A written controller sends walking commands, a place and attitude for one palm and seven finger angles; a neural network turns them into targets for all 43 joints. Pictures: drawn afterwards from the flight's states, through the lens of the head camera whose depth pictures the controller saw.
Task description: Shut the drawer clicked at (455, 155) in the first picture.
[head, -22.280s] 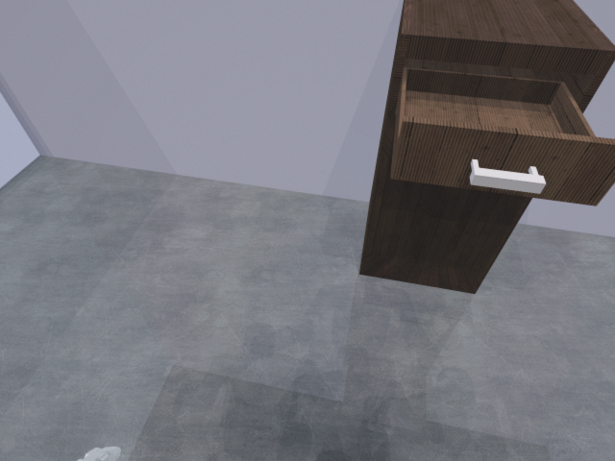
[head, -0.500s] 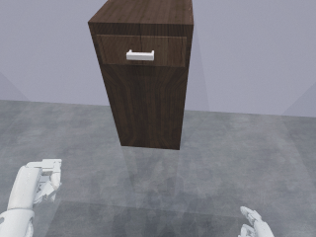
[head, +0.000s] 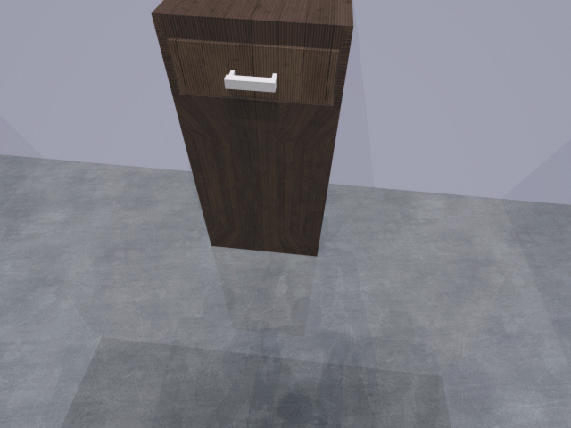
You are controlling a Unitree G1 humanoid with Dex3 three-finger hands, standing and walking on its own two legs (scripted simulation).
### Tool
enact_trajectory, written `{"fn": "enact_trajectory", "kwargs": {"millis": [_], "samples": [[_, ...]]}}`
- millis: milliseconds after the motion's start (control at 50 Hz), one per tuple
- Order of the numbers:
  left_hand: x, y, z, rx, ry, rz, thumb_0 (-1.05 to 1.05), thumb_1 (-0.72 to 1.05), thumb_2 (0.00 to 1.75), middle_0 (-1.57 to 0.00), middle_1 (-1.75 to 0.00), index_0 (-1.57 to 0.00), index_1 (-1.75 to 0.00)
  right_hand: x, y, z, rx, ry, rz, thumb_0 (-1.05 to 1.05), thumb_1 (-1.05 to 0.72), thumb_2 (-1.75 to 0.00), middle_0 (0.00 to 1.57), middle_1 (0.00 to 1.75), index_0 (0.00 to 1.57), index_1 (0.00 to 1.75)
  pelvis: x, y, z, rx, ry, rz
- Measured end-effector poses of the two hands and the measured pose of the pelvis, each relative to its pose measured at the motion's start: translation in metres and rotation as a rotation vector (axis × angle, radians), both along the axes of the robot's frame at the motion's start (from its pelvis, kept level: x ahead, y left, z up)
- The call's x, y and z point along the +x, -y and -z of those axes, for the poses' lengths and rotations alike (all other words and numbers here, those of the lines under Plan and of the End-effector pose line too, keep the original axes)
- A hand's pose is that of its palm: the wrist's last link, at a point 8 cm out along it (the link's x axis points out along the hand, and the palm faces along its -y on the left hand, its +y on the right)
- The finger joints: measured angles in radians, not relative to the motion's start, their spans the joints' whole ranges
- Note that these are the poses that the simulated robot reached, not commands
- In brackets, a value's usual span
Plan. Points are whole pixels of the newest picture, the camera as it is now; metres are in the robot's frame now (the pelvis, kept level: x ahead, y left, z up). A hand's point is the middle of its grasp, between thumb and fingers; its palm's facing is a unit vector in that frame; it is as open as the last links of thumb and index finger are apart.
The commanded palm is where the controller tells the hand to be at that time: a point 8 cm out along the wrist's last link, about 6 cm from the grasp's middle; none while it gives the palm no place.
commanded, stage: let the arm hang, fingers relaxed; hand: left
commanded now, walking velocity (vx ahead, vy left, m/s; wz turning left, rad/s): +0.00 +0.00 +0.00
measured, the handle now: (251, 79) +0.87 +0.14 +0.03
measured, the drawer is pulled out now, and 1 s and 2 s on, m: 0.00 0.00 0.00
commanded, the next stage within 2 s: look to check the result in 0.52 s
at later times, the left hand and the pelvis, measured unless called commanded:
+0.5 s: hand out of the picture +0.01 +0.14 -0.18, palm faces +0.04 -0.99 -0.15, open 7.3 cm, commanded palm none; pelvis +0.02 -0.01 +0.00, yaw -1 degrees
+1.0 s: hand out of the picture +0.00 +0.14 -0.18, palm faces +0.05 -0.98 -0.18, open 7.4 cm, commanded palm none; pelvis +0.03 -0.02 +0.00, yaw -1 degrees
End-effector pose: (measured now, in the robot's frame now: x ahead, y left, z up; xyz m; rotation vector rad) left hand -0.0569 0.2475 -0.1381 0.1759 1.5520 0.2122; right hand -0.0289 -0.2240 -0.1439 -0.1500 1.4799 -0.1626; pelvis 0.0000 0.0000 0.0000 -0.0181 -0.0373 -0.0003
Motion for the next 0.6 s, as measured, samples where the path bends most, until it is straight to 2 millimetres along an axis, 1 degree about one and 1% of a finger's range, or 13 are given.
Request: {"fn": "enact_trajectory", "kwargs": {"millis": [40,100,220,320,400,500,600], "samples": [[-0.002,0.002,-0.002,0.004,-0.007,-0.002,0.01,0.9,0.89,-0.49,-0.63,-0.48,-0.63,0.001,-0.006,0.003,0.021,0.004,0.008,0.01,-0.91,-0.9,0.2,0.3,0.2,0.3,0.001,0.0,0.0,0.002,0.002,0.002],[0.003,0.009,-0.002,0.0,0.002,-0.002,0.0,0.9,0.9,-0.38,-0.51,-0.38,-0.51,0.006,-0.014,0.007,0.045,0.017,0.015,0.01,-0.91,-0.9,0.2,0.3,0.2,0.3,0.003,0.001,0.0,0.005,0.005,0.006],[0.026,0.029,0.003,-0.035,0.063,0.002,0.0,0.9,0.9,-0.26,-0.37,-0.26,-0.37,0.015,-0.021,0.01,0.064,0.039,0.02,0.01,-0.92,-0.9,0.2,0.3,0.2,0.3,0.008,0.003,0.0,0.012,0.007,0.01],[0.048,0.047,0.008,-0.073,0.118,0.006,0.0,0.9,0.9,-0.22,-0.33,-0.22,-0.32,0.018,-0.018,0.009,0.057,0.046,0.029,0.01,-0.92,-0.9,0.2,0.3,0.2,0.3,0.013,0.006,0.0,0.015,0.009,0.012],[0.06,0.058,0.01,-0.094,0.14,0.011,0.0,0.9,0.89,-0.21,-0.31,-0.21,-0.3,0.02,-0.015,0.007,0.047,0.049,0.036,0.01,-0.92,-0.9,0.2,0.3,0.2,0.3,0.015,0.008,0.0,0.016,0.008,0.013],[0.061,0.06,0.011,-0.092,0.131,0.007,0.01,0.91,0.89,-0.2,-0.3,-0.2,-0.3,0.021,-0.01,0.006,0.04,0.046,0.043,0.0,-0.91,-0.9,0.2,0.3,0.19,0.3,0.019,0.012,0.0,0.016,0.008,0.014],[0.056,0.058,0.009,-0.078,0.113,0.0,0.0,0.91,0.89,-0.2,-0.3,-0.2,-0.3,0.021,-0.007,0.006,0.039,0.036,0.042,0.0,-0.91,-0.9,0.2,0.3,0.19,0.3,0.021,0.015,-0.001,0.017,0.007,0.014]]}}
